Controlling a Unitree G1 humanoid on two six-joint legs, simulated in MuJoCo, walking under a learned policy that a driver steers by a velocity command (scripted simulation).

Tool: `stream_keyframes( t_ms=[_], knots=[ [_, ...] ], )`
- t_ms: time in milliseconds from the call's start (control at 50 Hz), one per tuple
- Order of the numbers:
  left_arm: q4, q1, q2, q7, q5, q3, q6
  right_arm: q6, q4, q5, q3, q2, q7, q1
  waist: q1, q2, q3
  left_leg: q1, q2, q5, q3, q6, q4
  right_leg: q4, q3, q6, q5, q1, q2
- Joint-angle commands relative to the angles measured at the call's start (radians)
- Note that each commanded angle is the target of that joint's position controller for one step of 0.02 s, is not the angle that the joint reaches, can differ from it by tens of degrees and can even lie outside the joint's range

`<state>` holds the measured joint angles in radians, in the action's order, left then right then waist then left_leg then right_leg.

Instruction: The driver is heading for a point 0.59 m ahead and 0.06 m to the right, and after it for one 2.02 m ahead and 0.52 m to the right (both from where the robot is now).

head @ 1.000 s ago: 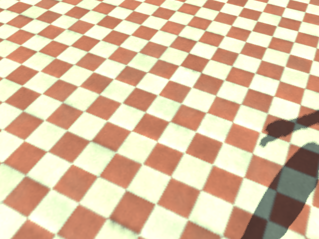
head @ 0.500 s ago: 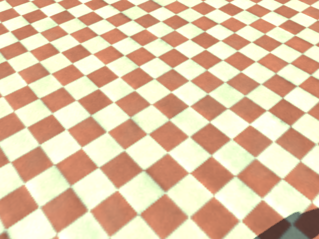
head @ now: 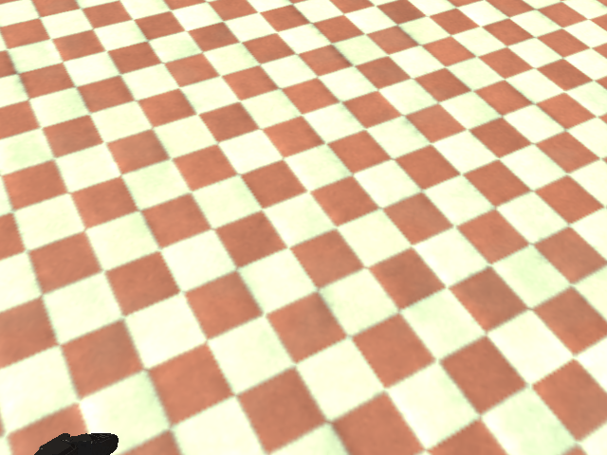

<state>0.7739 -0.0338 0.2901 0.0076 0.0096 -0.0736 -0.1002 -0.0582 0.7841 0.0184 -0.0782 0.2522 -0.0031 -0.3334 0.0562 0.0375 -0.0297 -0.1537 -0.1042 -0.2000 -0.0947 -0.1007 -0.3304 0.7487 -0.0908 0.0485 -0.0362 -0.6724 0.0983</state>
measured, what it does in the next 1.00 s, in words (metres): walks ahead: right foot, then left foot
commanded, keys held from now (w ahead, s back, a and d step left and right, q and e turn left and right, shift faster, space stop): w+q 0.08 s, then w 0.54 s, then w+e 0.02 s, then e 0.36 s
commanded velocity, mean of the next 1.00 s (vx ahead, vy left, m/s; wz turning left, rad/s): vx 0.41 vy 0.00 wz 0.07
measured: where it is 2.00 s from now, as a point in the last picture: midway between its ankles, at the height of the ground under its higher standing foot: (266, 425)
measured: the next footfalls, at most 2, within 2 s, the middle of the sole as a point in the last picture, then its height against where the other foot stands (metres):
right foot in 0.20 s outside the picture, level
left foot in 0.70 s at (212, 426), level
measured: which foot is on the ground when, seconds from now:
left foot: down 0.00-0.22, up 0.24-0.68, down 0.70-1.00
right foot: up 0.00-0.18, down 0.20-0.70, up 0.72-1.00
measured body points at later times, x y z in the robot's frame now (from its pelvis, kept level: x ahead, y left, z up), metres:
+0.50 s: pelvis +0.28 -0.04 +0.00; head +0.31 -0.04 +0.45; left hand +0.26 +0.23 -0.13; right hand +0.50 -0.26 -0.10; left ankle +0.38 +0.14 -0.69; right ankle +0.26 -0.14 -0.75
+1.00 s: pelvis +0.48 +0.05 +0.00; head +0.52 +0.06 +0.44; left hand +0.60 +0.33 -0.12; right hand +0.60 -0.23 -0.11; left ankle +0.49 +0.15 -0.75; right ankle +0.56 -0.10 -0.69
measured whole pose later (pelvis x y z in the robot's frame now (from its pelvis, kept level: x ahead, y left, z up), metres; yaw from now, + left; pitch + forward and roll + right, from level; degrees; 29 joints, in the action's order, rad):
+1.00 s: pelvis +0.48 +0.05 +0.00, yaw +0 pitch +2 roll +1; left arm 0.76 -0.19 0.30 0.01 -0.01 -0.08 0.02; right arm -0.05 0.79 -0.02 -0.06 0.26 -0.02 -0.18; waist 0.01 0.04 -0.05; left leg -0.22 0.02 -0.16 0.17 -0.04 -0.35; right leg 0.91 -0.01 0.06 -0.23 -0.61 0.08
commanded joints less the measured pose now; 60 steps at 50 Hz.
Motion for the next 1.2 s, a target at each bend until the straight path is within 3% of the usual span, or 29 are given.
stream_keyframes(
  t_ms=[20, 120, 160, 180, 200, 220, 240, 260, 280, 320, 380, 480, 580, 640, 680, 700, 720, 740, 760, 800, 820, 860, 900, 1000, 1080, 1140, 1160, 1180, 1200],
  knots=[
    [-0.088, 0.109, 0.043, -0.012, -0.01, -0.002, -0.016, -0.01, -0.058, 0.005, -0.044, 0.176, -0.013, -0.007, 0.01, -0.124, 0.015, -0.065, 0.201, 0.159, -0.164, -0.118, 0.1, -0.169, 0.047, 0.002, 0.144, 0.102, -0.068],
    [-0.117, 0.135, 0.083, -0.038, -0.016, -0.008, -0.04, 0.005, -0.037, 0.005, -0.041, 0.163, -0.023, -0.057, 0.017, -0.145, 0.019, 0.073, 0.263, 0.167, -0.268, -0.105, -0.017, -0.273, 0.028, -0.035, 0.071, 0.13, -0.085],
    [-0.102, 0.064, 0.1, -0.04, -0.013, -0.015, -0.05, 0.011, -0.034, 0.0, -0.04, 0.161, -0.025, -0.051, -0.019, -0.179, 0.034, 0.106, 0.273, 0.287, -0.284, -0.089, -0.076, -0.295, 0.055, -0.07, 0.002, 0.218, -0.096],
    [-0.076, -0.029, 0.123, -0.036, -0.006, -0.029, -0.054, 0.011, -0.04, -0.001, -0.032, 0.144, -0.022, -0.036, -0.068, -0.174, 0.084, 0.101, 0.227, 0.414, -0.257, -0.067, -0.172, -0.331, 0.075, -0.102, 0.012, 0.356, -0.107],
    [-0.057, -0.171, 0.164, -0.03, 0.01, -0.041, -0.057, 0.008, -0.058, -0.012, -0.016, 0.11, -0.016, -0.016, -0.137, -0.134, 0.21, 0.004, 0.178, 0.387, -0.209, -0.034, -0.384, -0.281, -0.018, -0.166, 0.036, 0.602, -0.001],
    [-0.027, -0.326, 0.246, -0.027, 0.024, -0.066, -0.049, -0.001, -0.065, 0.003, 0.0, 0.058, -0.016, -0.141, -0.129, 0.099, 0.374, -0.326, 0.042, 0.097, -0.094, 0.049, -0.744, -0.296, -0.392, -0.322, -0.083, 0.987, 0.209],
    [0.008, -0.366, 0.2, -0.04, -0.006, -0.058, -0.04, -0.011, -0.055, 0.016, 0.006, 0.079, -0.016, -0.187, -0.124, 0.263, 0.381, -0.529, 0.012, -0.38, -0.098, 0.069, -0.924, -0.428, -0.687, -0.378, -0.279, 1.055, 0.306],
    [-0.003, -0.317, 0.125, -0.039, -0.027, -0.036, -0.034, -0.013, -0.059, 0.024, -0.011, 0.158, -0.012, -0.095, -0.14, 0.137, 0.223, -0.622, 0.067, -0.329, -0.124, 0.066, -1.001, -0.45, -0.604, -0.334, -0.409, 0.944, 0.278],
    [-0.018, -0.255, 0.096, -0.035, -0.02, -0.024, -0.023, -0.014, -0.079, 0.015, -0.011, 0.165, -0.011, 0.0, -0.134, 0.045, 0.124, -0.621, 0.11, -0.249, -0.08, 0.063, -0.993, -0.467, -0.463, -0.298, -0.377, 0.806, 0.236],
    [-0.02, -0.184, 0.061, -0.034, -0.002, -0.006, -0.016, -0.017, -0.101, -0.01, -0.014, 0.143, -0.006, 0.071, -0.082, 0.012, 0.026, -0.56, 0.18, -0.148, -0.039, 0.059, -0.863, -0.524, -0.302, -0.272, -0.2, 0.599, 0.159],
    [-0.002, -0.194, 0.076, -0.033, -0.008, -0.007, -0.023, -0.011, -0.098, -0.008, -0.001, 0.088, -0.001, 0.046, -0.054, 0.055, 0.035, -0.496, 0.211, -0.106, 0.006, 0.074, -0.748, -0.577, -0.189, -0.284, -0.043, 0.523, 0.123],
    [0.026, -0.245, 0.134, -0.019, -0.024, -0.019, -0.012, -0.021, -0.142, -0.014, 0.021, 0.052, 0.005, 0.202, -0.095, 0.03, 0.019, -0.482, 0.211, 0.139, 0.055, 0.099, -0.43, -0.613, -0.043, -0.265, 0.081, 0.525, 0.09],
    [0.069, -0.343, 0.151, -0.018, -0.036, -0.018, 0.009, -0.03, -0.183, 0.002, 0.024, 0.059, 0.026, 0.344, -0.146, 0.037, -0.01, -0.429, 0.167, 0.227, 0.085, 0.093, -0.244, -0.578, -0.017, -0.24, 0.069, 0.596, 0.113],
    [0.085, -0.358, 0.166, -0.013, -0.039, -0.022, 0.027, -0.037, -0.201, 0.003, 0.015, 0.088, 0.038, 0.359, -0.122, 0.052, -0.014, -0.384, 0.149, 0.133, 0.085, 0.057, -0.18, -0.515, -0.043, -0.217, 0.139, 0.666, 0.153],
    [0.082, -0.331, 0.164, -0.007, -0.037, -0.016, 0.04, -0.046, -0.153, -0.018, -0.017, 0.147, 0.032, 0.18, -0.013, 0.041, 0.089, -0.103, 0.104, 0.192, 0.112, 0.015, -0.095, -0.285, -0.002, -0.164, 0.426, 0.641, 0.082],
    [0.055, -0.319, 0.125, -0.004, -0.019, 0.0, 0.035, -0.049, -0.128, -0.043, -0.036, 0.212, 0.022, 0.034, 0.046, -0.004, 0.229, 0.18, 0.228, 0.43, 0.013, -0.035, -0.158, -0.059, 0.031, -0.115, 0.29, 0.489, 0.023],
    [0.039, -0.421, 0.019, -0.006, 0.001, 0.036, 0.019, -0.035, -0.124, -0.066, -0.05, 0.292, 0.011, -0.048, 0.03, -0.245, 0.382, 0.562, 0.518, 0.725, -0.318, -0.183, -0.205, 0.323, 0.098, -0.03, -0.293, 0.109, -0.119],
    [0.067, -0.461, 0.069, -0.006, -0.022, 0.025, 0.011, -0.022, -0.114, -0.049, -0.037, 0.233, 0.014, -0.081, 0.046, -0.283, 0.502, 0.544, 0.579, 0.754, -0.464, -0.243, -0.146, 0.492, -0.034, -0.015, -0.628, 0.053, -0.14],
    [0.054, -0.392, 0.145, -0.004, -0.048, -0.001, 0.016, -0.015, -0.12, -0.039, -0.02, 0.185, 0.015, -0.02, 0.04, -0.199, 0.361, 0.423, 0.529, 0.764, -0.309, -0.205, -0.133, 0.549, -0.05, -0.012, -0.598, -0.001, -0.092],
    [0.037, -0.309, 0.117, 0.007, -0.037, -0.004, 0.045, -0.016, -0.117, -0.028, 0.0, 0.12, 0.016, 0.112, -0.023, -0.13, 0.183, 0.181, 0.432, 0.692, -0.115, -0.138, -0.07, 0.46, 0.005, -0.001, -0.493, -0.001, -0.025],
    [0.04, -0.319, 0.108, 0.012, -0.032, -0.01, 0.068, -0.019, -0.115, -0.029, 0.004, 0.103, 0.017, 0.162, -0.059, -0.147, 0.144, 0.064, 0.402, 0.638, -0.053, -0.121, -0.02, 0.415, 0.012, 0.004, -0.449, 0.071, -0.002],
    [0.032, -0.349, 0.071, 0.018, -0.029, -0.01, 0.105, -0.027, -0.108, -0.047, -0.005, 0.122, 0.014, 0.221, -0.101, -0.165, 0.118, -0.075, 0.393, 0.614, 0.024, -0.136, 0.049, 0.405, 0.044, 0.022, -0.363, 0.164, -0.016],
    [0.0, -0.318, 0.061, 0.022, -0.023, -0.013, 0.121, -0.029, -0.097, -0.048, -0.012, 0.139, 0.002, 0.247, -0.11, -0.163, 0.097, -0.102, 0.402, 0.572, 0.079, -0.144, 0.086, 0.335, 0.045, 0.028, -0.291, 0.151, -0.007],
    [-0.07, -0.198, 0.052, -0.005, -0.018, -0.011, 0.125, -0.001, -0.065, -0.035, -0.022, 0.168, -0.028, 0.243, -0.073, -0.137, 0.098, -0.055, 0.398, 0.428, 0.184, -0.126, 0.098, 0.101, 0.08, 0.003, -0.118, 0.196, 0.002],
    [-0.129, -0.125, 0.078, -0.029, -0.018, -0.023, 0.14, 0.027, -0.042, -0.013, -0.036, 0.205, -0.024, 0.215, -0.047, -0.134, 0.079, 0.027, 0.441, 0.364, 0.181, -0.109, 0.035, -0.007, 0.116, -0.028, -0.209, 0.196, -0.015],
    [-0.152, -0.136, 0.083, -0.039, -0.02, -0.033, 0.148, 0.042, -0.033, 0.011, -0.043, 0.218, -0.022, 0.223, -0.07, -0.135, 0.08, 0.065, 0.442, 0.361, 0.195, -0.054, -0.08, -0.171, 0.158, -0.073, -0.192, 0.269, -0.05],
    [-0.148, -0.164, 0.102, -0.034, -0.016, -0.043, 0.146, 0.045, -0.017, 0.014, -0.041, 0.202, -0.022, 0.192, -0.079, -0.108, 0.093, 0.044, 0.404, 0.34, 0.227, -0.008, -0.165, -0.265, 0.158, -0.099, -0.084, 0.356, -0.075],
    [-0.143, -0.225, 0.188, -0.016, -0.015, -0.072, 0.142, 0.043, -0.004, -0.007, -0.035, 0.172, -0.018, 0.135, -0.084, 0.027, 0.144, -0.051, 0.32, 0.234, 0.291, 0.069, -0.358, -0.325, 0.039, -0.15, 0.263, 0.526, -0.017],
    [-0.158, -0.253, 0.309, 0.004, -0.003, -0.096, 0.141, 0.036, -0.055, -0.054, -0.014, 0.12, -0.011, 0.155, -0.064, 0.309, 0.163, -0.402, 0.157, -0.348, 0.329, 0.173, -0.683, -0.303, -0.314, -0.331, 0.676, 0.744, 0.227]
  ],
)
